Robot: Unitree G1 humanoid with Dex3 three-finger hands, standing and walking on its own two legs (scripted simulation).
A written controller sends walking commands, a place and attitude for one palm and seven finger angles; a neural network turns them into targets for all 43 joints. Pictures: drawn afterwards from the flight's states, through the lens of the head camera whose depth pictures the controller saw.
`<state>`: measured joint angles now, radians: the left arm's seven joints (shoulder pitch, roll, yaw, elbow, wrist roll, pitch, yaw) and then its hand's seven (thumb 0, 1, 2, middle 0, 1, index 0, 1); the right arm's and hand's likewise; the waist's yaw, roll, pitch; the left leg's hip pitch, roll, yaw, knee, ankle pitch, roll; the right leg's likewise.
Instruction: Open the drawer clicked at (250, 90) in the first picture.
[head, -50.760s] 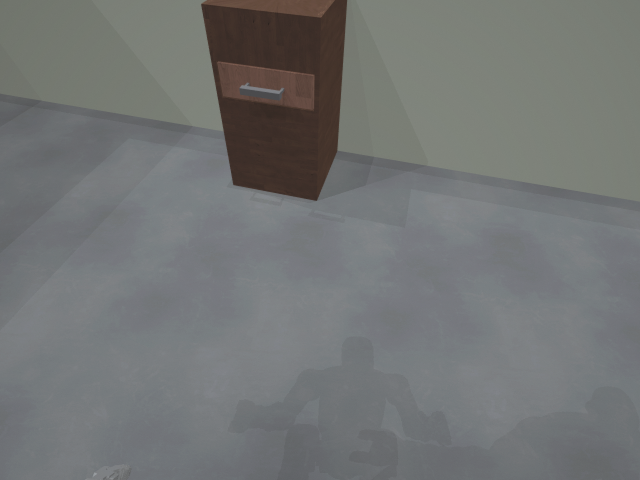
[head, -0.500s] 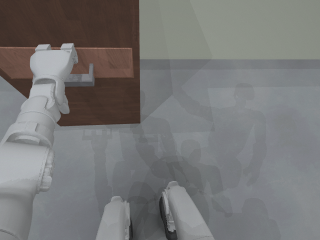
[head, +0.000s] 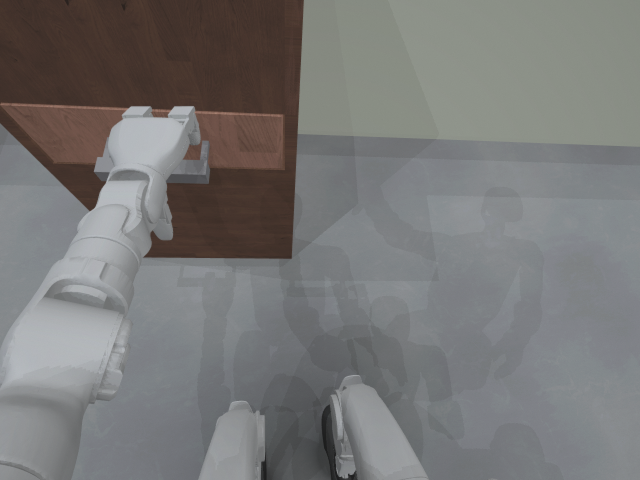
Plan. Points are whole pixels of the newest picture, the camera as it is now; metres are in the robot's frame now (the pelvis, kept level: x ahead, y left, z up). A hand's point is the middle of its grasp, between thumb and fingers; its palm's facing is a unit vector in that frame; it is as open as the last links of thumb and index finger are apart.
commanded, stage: move the hooked fingers above the handle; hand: left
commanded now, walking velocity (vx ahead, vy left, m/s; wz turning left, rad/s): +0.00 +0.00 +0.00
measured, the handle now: (156, 158) +0.59 +0.19 -0.10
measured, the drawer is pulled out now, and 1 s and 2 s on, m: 0.00 0.00 0.00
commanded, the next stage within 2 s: lower the fingers behind the handle in 2.00 s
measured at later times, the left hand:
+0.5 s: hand (130, 167) +0.52 +0.20 -0.01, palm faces -0.14 +0.01 -0.99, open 13.8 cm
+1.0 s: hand (132, 175) +0.52 +0.20 -0.03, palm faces -0.12 -0.01 -0.99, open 13.8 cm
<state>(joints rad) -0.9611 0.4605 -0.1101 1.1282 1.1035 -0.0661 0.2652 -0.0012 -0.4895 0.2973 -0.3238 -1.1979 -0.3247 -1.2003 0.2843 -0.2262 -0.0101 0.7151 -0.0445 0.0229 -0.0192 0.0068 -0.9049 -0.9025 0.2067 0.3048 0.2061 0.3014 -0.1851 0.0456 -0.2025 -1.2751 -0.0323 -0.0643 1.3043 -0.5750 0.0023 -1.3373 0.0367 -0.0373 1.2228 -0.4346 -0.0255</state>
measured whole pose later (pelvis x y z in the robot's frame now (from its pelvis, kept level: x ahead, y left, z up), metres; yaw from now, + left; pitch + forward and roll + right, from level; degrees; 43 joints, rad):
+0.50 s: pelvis -0.02 +0.00 -0.01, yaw +1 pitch +32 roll -2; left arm -1.04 0.55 -0.14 1.14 1.09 -0.06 0.26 0.00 -0.49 0.30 -0.33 -1.20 -0.33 -1.20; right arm 0.30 -0.24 -0.01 0.75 -0.03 -0.03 -0.04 0.01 -0.91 -0.90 0.21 0.30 0.21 0.30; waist -0.17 0.04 -0.20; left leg -1.35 -0.04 -0.07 1.35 -0.56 0.00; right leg -1.41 0.03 -0.04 1.26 -0.42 -0.03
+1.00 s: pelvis -0.03 +0.01 -0.02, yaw +0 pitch +33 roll -2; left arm -1.01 0.56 -0.09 1.06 1.09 -0.07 0.25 0.00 -0.49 0.30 -0.34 -1.21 -0.33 -1.21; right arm 0.31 -0.21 0.00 0.74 -0.03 -0.02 -0.03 0.01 -0.90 -0.90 0.21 0.30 0.21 0.30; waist -0.17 0.05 -0.19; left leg -1.41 -0.04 -0.05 1.39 -0.56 0.01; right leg -1.47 0.03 -0.03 1.30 -0.41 -0.01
